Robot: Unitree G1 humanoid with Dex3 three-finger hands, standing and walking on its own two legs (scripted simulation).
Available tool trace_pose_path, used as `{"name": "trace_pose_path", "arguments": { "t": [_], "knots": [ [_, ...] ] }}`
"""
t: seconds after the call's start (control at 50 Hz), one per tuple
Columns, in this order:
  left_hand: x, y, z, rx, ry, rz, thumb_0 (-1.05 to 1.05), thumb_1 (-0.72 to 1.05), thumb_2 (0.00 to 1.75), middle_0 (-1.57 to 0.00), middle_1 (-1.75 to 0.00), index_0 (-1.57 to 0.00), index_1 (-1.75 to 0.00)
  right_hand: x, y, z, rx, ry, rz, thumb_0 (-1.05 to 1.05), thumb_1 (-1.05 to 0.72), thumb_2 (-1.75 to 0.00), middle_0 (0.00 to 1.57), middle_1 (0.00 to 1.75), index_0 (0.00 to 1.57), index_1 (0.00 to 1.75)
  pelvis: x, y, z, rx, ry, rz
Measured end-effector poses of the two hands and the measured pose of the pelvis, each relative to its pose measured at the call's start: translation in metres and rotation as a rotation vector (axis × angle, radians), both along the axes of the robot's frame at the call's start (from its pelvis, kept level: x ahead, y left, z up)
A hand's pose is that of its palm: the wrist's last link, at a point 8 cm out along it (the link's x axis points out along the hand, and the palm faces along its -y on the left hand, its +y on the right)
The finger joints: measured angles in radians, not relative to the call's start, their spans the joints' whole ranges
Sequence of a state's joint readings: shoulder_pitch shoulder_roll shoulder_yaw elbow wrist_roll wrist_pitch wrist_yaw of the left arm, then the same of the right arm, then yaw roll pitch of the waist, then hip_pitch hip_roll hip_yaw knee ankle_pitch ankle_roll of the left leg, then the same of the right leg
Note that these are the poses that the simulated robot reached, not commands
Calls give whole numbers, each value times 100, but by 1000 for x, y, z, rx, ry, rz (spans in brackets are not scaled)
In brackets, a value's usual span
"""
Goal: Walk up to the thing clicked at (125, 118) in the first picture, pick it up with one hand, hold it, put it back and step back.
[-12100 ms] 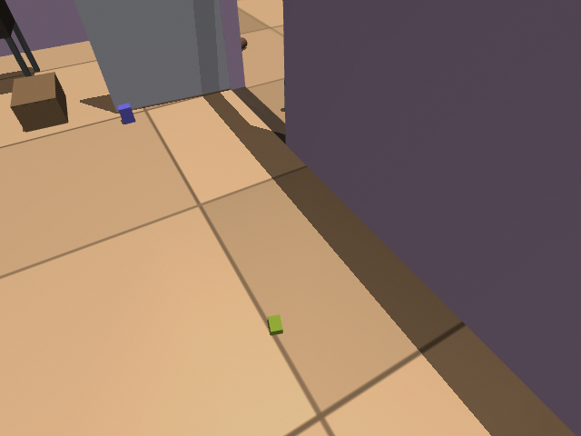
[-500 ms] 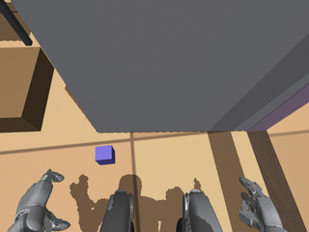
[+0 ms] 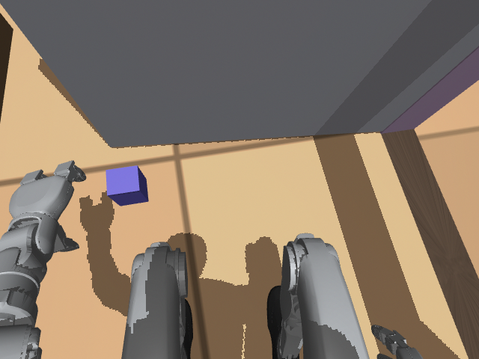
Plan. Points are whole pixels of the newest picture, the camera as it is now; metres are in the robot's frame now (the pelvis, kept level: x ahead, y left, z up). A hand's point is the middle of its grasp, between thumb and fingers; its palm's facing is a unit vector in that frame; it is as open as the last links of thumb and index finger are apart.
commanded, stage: rise first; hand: left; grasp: from above
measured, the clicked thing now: (128, 186) +0.50 +0.27 -0.36
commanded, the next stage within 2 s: approach in 1.14 s
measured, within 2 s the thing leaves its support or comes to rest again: neither
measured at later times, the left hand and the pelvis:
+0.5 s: hand (77, 201) +0.42 +0.32 -0.20, palm faces -0.45 -0.05 -0.89, open 13.7 cm; pelvis +0.01 +0.01 -0.05, yaw -2 degrees
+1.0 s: hand (89, 196) +0.44 +0.31 -0.23, palm faces -0.46 -0.06 -0.89, open 13.5 cm; pelvis +0.01 +0.01 -0.06, yaw -2 degrees
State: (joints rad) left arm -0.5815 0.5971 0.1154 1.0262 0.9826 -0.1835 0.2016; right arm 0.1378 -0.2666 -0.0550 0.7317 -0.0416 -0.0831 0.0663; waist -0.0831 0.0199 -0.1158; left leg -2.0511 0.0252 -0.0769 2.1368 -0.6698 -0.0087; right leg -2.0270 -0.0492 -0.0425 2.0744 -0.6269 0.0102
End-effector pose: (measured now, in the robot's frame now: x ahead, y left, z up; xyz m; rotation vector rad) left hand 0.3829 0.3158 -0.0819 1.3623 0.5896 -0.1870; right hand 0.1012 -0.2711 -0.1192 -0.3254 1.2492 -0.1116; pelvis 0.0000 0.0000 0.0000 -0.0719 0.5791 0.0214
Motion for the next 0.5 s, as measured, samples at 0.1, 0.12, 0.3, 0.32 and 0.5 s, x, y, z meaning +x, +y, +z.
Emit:
{"name": "trace_pose_path", "arguments": {
  "t": [0.1, 0.12, 0.3, 0.32, 0.5],
  "knots": [
    [13, 0, -15, 34, -6, -48, 0, -44, 94, -14, -98, -15, -97, -18, -3, -4, -26, 48, -13, 0, -90, -90, 20, 30, 20, 29, -2, 3, -12, -11, 1, 1],
    [15, 1, -19, 40, -6, -55, 0, -44, 94, -14, -98, -15, -97, -20, -4, -5, -30, 56, -14, 0, -90, -90, 20, 30, 20, 29, -2, 3, -15, -14, 2, 1],
    [32, 3, -44, 87, -14, -120, 0, -46, 95, -14, -95, -14, -94, -25, -4, -17, -49, 101, 1, 0, -90, -90, 20, 30, 20, 29, 1, 6, -33, -28, 13, 0],
    [33, 3, -47, 91, -14, -126, 0, -46, 95, -14, -95, -14, -94, -24, -4, -19, -49, 104, 4, 0, -91, -90, 20, 30, 20, 29, 2, 7, -35, -30, 14, 0],
    [45, 1, -64, 113, -32, -157, 0, -43, 91, -16, -93, -17, -92, -16, 1, -33, -38, 114, 29, 0, -91, -90, 20, 30, 20, 29, 5, 9, -47, -37, 22, -4]
  ]
}}
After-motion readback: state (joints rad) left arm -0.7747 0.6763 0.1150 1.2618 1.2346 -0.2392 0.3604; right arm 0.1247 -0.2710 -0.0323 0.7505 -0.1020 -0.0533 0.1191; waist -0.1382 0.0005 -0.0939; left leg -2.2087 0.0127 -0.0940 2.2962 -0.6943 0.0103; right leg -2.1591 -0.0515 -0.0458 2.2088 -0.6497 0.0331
